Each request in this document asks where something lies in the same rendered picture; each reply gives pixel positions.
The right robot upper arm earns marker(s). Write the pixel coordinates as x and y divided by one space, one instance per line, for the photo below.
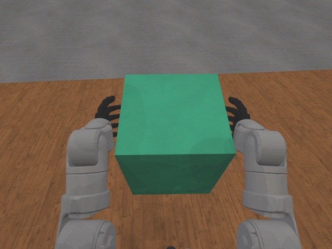
266 234

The carton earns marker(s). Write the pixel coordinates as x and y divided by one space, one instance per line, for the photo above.
173 134

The left robot forearm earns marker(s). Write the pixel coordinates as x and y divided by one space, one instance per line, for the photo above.
86 165

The robot left hand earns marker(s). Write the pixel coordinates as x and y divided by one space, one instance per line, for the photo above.
104 110

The robot right hand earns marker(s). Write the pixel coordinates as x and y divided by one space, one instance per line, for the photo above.
239 114

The left robot upper arm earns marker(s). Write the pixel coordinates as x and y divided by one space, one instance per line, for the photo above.
87 234

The right robot forearm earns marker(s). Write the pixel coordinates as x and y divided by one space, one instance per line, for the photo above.
265 164

